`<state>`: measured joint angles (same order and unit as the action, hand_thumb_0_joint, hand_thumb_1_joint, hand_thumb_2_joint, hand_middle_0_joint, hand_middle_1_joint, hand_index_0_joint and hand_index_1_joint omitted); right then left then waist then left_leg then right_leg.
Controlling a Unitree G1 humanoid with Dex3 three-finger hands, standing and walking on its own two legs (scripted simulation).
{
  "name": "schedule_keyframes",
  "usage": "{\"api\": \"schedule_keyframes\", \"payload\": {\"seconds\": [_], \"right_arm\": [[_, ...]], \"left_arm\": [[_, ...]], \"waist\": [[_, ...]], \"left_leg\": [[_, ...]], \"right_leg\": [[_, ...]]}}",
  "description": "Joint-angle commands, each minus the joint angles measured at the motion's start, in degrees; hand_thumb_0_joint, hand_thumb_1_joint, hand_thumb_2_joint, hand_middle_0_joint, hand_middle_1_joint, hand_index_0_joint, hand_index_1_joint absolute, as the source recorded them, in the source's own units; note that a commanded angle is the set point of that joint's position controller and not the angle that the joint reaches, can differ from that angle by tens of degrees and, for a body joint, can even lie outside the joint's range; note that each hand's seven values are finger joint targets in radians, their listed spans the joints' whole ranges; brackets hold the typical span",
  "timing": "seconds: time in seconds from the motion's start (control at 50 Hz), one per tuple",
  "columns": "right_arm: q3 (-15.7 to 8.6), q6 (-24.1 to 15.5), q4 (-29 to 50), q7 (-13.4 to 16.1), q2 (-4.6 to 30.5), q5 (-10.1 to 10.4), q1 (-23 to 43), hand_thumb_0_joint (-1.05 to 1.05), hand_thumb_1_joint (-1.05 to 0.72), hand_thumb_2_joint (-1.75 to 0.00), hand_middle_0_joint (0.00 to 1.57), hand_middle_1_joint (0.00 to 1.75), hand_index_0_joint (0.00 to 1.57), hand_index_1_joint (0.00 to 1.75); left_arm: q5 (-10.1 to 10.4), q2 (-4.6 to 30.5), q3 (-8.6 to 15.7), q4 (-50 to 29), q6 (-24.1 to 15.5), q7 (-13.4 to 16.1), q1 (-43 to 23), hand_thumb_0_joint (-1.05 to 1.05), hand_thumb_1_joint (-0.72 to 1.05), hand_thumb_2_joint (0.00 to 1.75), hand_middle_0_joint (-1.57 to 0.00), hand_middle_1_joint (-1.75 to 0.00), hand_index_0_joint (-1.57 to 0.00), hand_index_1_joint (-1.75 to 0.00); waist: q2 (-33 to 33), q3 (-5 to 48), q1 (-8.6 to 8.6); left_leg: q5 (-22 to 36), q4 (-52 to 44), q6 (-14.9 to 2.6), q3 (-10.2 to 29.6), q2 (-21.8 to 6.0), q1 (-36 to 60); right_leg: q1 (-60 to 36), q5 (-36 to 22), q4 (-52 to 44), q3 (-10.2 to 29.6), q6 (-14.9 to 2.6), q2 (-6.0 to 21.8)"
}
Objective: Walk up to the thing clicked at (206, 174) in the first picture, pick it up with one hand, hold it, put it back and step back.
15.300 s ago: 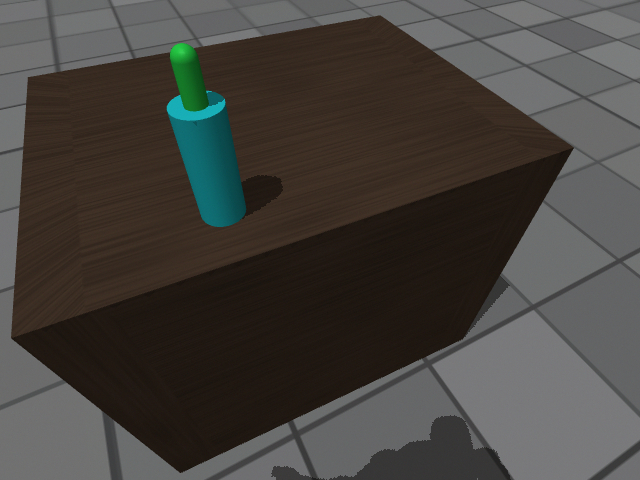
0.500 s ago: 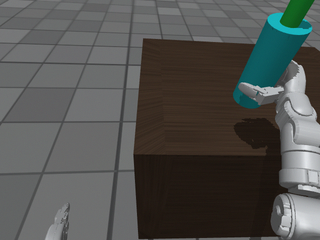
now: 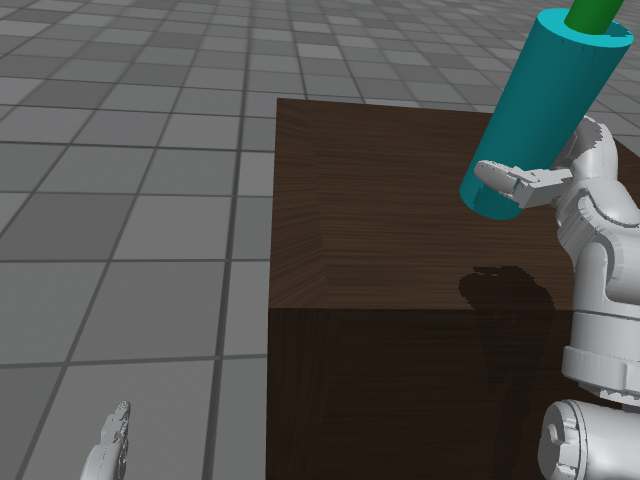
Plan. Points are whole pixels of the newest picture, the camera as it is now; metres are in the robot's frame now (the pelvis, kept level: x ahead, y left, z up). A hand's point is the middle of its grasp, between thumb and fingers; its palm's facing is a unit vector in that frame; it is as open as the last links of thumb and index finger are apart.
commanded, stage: lift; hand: right
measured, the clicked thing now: (548, 92) +0.36 -0.17 +0.36
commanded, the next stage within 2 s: hold in 0.34 s
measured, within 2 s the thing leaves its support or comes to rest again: neither
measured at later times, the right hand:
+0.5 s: hand (529, 139) +0.36 -0.17 +0.32, palm faces +0.16 +0.99 -0.01, open 10.4 cm
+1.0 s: hand (538, 129) +0.35 -0.17 +0.33, palm faces +0.15 +0.99 -0.01, open 10.4 cm
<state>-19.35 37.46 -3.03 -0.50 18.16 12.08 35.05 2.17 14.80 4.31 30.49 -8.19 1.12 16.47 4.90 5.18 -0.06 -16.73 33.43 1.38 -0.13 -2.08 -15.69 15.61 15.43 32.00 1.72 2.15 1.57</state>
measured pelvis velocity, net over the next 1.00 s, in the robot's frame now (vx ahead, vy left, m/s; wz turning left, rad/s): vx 0.01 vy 0.00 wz -0.01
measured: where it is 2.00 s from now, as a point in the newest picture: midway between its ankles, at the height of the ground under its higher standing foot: outside the picture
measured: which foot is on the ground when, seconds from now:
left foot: down 0.00-1.00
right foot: down 0.00-1.00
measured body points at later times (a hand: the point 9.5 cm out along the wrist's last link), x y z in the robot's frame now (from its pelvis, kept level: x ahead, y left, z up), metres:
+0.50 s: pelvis +0.01 +0.00 +0.00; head -0.04 +0.04 +0.45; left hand +0.18 +0.25 -0.07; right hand +0.34 -0.23 +0.32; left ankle +0.01 +0.13 -0.73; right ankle +0.02 -0.15 -0.73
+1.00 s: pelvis +0.01 +0.00 +0.00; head -0.05 +0.04 +0.45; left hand +0.18 +0.25 -0.07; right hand +0.34 -0.22 +0.33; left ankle +0.01 +0.13 -0.73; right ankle +0.02 -0.15 -0.73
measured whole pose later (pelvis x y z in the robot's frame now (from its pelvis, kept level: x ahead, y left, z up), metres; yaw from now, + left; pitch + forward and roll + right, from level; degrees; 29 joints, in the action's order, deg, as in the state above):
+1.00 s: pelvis +0.01 +0.00 +0.00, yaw -1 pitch -2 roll +0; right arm -20.4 50.5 4.4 0.4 18.9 13.6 38.5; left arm 2.5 15.6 4.2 35.9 -11.6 1.0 14.6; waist 5.7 6.2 -0.5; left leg -16.7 32.1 1.7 -0.6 -2.6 -13.4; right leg 13.9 15.5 31.2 2.1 1.8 1.1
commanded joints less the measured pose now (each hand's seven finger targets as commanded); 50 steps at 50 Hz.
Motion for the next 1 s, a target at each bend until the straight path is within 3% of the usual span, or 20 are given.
{"api": "schedule_keyframes", "payload": {"seconds": [0.0,0.04,0.08,0.12,0.14,0.22,0.26,0.32,0.44,0.46,0.52,0.56,0.68,0.76,0.78,0.86,0.88,0.92,0.94,0.98], "right_arm": [[-4.1,-1.8,13.3,0.6,13.3,0.3,26.3,0.0,-0.12,-1.28,1.27,1.43,1.32,1.43],[-3.8,-1.0,13.5,0.7,13.0,0.2,26.7,0.0,-0.13,-1.29,1.28,1.44,1.33,1.44],[-2.9,-0.1,13.4,0.7,12.3,0.0,27.3,0.0,-0.13,-1.29,1.27,1.43,1.32,1.43],[-2.7,0.5,13.5,0.6,12.0,0.2,27.7,0.0,-0.12,-1.28,1.26,1.42,1.31,1.42],[-2.3,1.0,13.9,0.4,11.9,0.0,28.2,0.0,-0.13,-1.29,1.27,1.43,1.32,1.43],[-2.7,2.1,14.9,0.5,12.0,0.2,28.3,0.0,-0.15,-1.27,1.25,1.41,1.3,1.41],[-3.8,2.5,15.0,0.5,13.1,0.4,28.2,0.0,-0.15,-1.29,1.26,1.43,1.31,1.43],[-3.6,3.4,16.4,0.4,12.9,0.5,28.3,0.0,-0.16,-1.3,1.27,1.43,1.32,1.43],[-3.8,4.9,17.3,0.9,12.8,0.6,29.6,0.0,-0.13,-1.32,1.26,1.44,1.31,1.44],[-3.5,5.0,17.3,1.0,12.7,0.5,29.9,0.0,-0.12,-1.31,1.26,1.44,1.31,1.44],[-3.6,5.8,16.7,0.6,12.6,0.9,29.0,0.0,-0.11,-1.3,1.24,1.42,1.3,1.42],[-3.1,6.3,16.6,0.5,12.0,0.8,29.7,0.0,-0.11,-1.29,1.23,1.41,1.28,1.41],[-2.9,8.1,17.0,0.1,11.7,1.0,28.9,0.0,-0.1,-1.29,1.23,1.41,1.28,1.41],[-2.8,8.9,18.4,0.2,12.0,1.0,29.7,0.0,-0.1,-1.32,1.26,1.45,1.31,1.45],[-2.8,9.0,18.3,0.3,12.0,1.2,29.9,0.0,-0.08,-1.3,1.24,1.43,1.29,1.43],[-4.9,8.9,18.2,0.6,14.2,1.5,30.4,0.0,-0.09,-1.31,1.24,1.43,1.3,1.43],[-5.5,8.7,17.8,0.9,14.7,1.5,30.3,0.0,-0.09,-1.31,1.25,1.43,1.3,1.43],[-4.5,8.6,18.7,1.0,13.7,1.5,30.7,0.0,-0.09,-1.3,1.25,1.43,1.3,1.43],[-5.3,8.4,18.4,1.1,14.7,1.4,31.7,0.0,-0.09,-1.31,1.26,1.44,1.31,1.44],[-4.1,8.8,17.8,0.7,13.4,1.4,30.6,0.0,-0.1,-1.3,1.26,1.44,1.31,1.44]], "left_arm": [[0.2,6.1,1.9,-9.6,-4.0,0.7,-7.1,0.0,-0.55,0.05,-0.03,-0.04,-0.03,-0.04],[0.3,6.7,2.6,-10.0,-4.3,0.8,-7.2,0.0,-0.55,0.05,-0.03,-0.04,-0.03,-0.04],[0.3,6.1,1.6,-9.4,-4.4,0.8,-8.3,0.0,-0.55,0.05,-0.03,-0.04,-0.03,-0.04],[0.2,7.8,3.5,-8.9,-4.9,0.9,-8.0,0.0,-0.55,0.05,-0.03,-0.04,-0.03,-0.04],[0.2,6.7,2.1,-8.9,-5.1,0.8,-8.7,0.0,-0.55,0.05,-0.03,-0.04,-0.03,-0.04],[0.2,6.1,1.3,-9.0,-5.7,0.8,-9.5,0.0,-0.55,0.05,-0.04,-0.04,-0.03,-0.04],[0.2,7.1,2.7,-7.1,-5.7,0.8,-8.3,0.0,-0.55,0.05,-0.04,-0.04,-0.03,-0.04],[0.3,5.0,0.6,-6.1,-5.8,0.3,-8.3,0.0,-0.55,0.05,-0.04,-0.04,-0.04,-0.04],[0.3,7.3,2.7,-7.7,-6.2,0.6,-10.8,0.0,-0.54,0.04,-0.04,-0.05,-0.04,-0.05],[0.2,8.5,4.1,-7.1,-6.2,0.7,-10.4,0.0,-0.55,0.05,-0.04,-0.05,-0.04,-0.05],[0.4,7.7,2.8,-6.1,-6.3,0.7,-10.6,0.0,-0.54,0.04,-0.04,-0.05,-0.04,-0.05],[0.4,8.0,3.4,-6.1,-6.3,0.8,-10.6,0.0,-0.55,0.05,-0.04,-0.05,-0.04,-0.05],[0.5,5.7,0.7,-4.3,-6.3,0.1,-10.2,0.0,-0.54,0.04,-0.04,-0.05,-0.04,-0.04],[0.5,8.0,3.2,-3.2,-6.3,-0.2,-11.5,0.0,-0.54,0.04,-0.04,-0.05,-0.04,-0.04],[0.5,8.4,3.8,-3.1,-6.3,-0.2,-11.3,0.0,-0.54,0.04,-0.04,-0.05,-0.04,-0.04],[0.6,7.3,2.2,-5.0,-6.8,-0.2,-11.5,0.0,-0.54,0.04,-0.04,-0.05,-0.04,-0.04],[0.6,7.8,2.9,-5.7,-6.7,0.1,-11.5,0.0,-0.54,0.05,-0.04,-0.05,-0.04,-0.04],[0.5,6.7,1.3,-6.0,-6.9,0.2,-11.2,0.0,-0.55,0.05,-0.04,-0.04,-0.04,-0.05],[0.4,6.8,1.6,-5.5,-6.9,0.4,-10.9,0.0,-0.54,0.04,-0.04,-0.05,-0.04,-0.04],[0.6,6.9,1.7,-5.0,-7.0,0.4,-11.4,0.0,-0.54,0.04,-0.04,-0.05,-0.04,-0.04]], "waist": [[-6.8,9.5,-0.57],[-6.2,10.1,-0.41],[-5.4,8.3,-0.41],[-5.7,9.3,0.13],[-3.9,9.2,-0.22],[-4.8,9.9,-0.58],[-5.0,10.6,-0.67],[-3.1,10.8,-1.38],[-4.5,11.1,-0.63],[-5.2,11.6,-0.37],[-5.5,9.9,-0.96],[-6.0,10.6,-0.49],[-4.5,10.0,-1.43],[-2.7,9.5,-1.28],[-3.6,9.5,-0.5],[-5.6,10.8,-1.15],[-7.4,11.7,-0.99],[-7.9,11.4,-1.09],[-7.3,12.0,-1.07],[-5.6,10.7,-1.21]], "left_leg": [[5.7,-7.7,0.16,-3.2,1.5,0.7],[6.3,-7.5,0.01,-3.3,1.6,0.6],[5.3,-7.9,-0.1,-3.2,1.5,-0.1],[6.6,-7.6,-0.09,-3.6,1.7,0.1],[6.3,-7.7,-0.24,-3.6,1.6,0.2],[7.5,-7.4,-0.32,-3.9,1.8,1.0],[8.6,-7.2,-0.37,-4.2,2.0,1.6],[10.4,-6.7,-0.44,-4.0,1.9,2.1],[9.5,-7.1,-0.59,-4.3,2.1,2.2],[9.6,-7.2,-0.54,-4.3,2.0,2.0],[9.6,-7.1,-0.52,-4.4,2.0,1.8],[9.8,-7.2,-0.47,-4.4,2.0,1.5],[11.6,-6.8,-0.53,-4.4,2.1,2.1],[8.5,-7.3,-0.8,-4.5,2.1,1.5],[8.0,-7.5,-0.67,-4.3,2.0,1.3],[9.5,-7.4,-0.5,-4.4,2.0,2.5],[10.5,-7.5,-0.3,-4.3,1.9,3.1],[10.7,-7.3,-0.16,-4.3,1.8,2.8],[10.9,-7.2,-0.15,-4.2,1.7,3.2],[9.4,-7.2,-0.39,-4.2,1.8,2.0]], "right_leg": [[-5.1,-4.6,-4.0,-2.9,-3.17,-2.7],[-5.8,-5.1,-4.2,-2.7,-3.17,-2.7],[-5.2,-4.3,-4.5,-2.8,-3.06,-2.8],[-6.2,-5.3,-4.5,-2.5,-3.13,-2.7],[-6.3,-5.1,-4.7,-2.5,-3.03,-2.7],[-6.8,-6.7,-4.3,-2.3,-2.8,-2.5],[-6.8,-7.8,-4.3,-2.1,-2.73,-2.5],[-6.8,-9.8,-3.9,-2.3,-2.6,-2.6],[-7.6,-9.1,-4.3,-2.0,-2.61,-2.3],[-7.6,-9.1,-4.2,-2.0,-2.66,-2.4],[-7.2,-9.4,-4.3,-2.0,-2.65,-2.4],[-7.7,-9.6,-4.2,-2.0,-2.67,-2.5],[-7.0,-11.9,-3.8,-2.1,-2.39,-2.5],[-6.4,-8.8,-4.8,-1.8,-2.27,-2.5],[-6.5,-7.8,-4.8,-1.9,-2.48,-2.7],[-6.9,-9.3,-4.2,-1.7,-2.7,-2.7],[-7.0,-10.0,-3.8,-1.9,-2.74,-2.7],[-7.1,-10.1,-3.7,-2.1,-2.79,-2.8],[-7.2,-10.1,-3.6,-2.1,-2.88,-2.9],[-7.2,-9.2,-4.0,-2.1,-2.67,-2.7]]}}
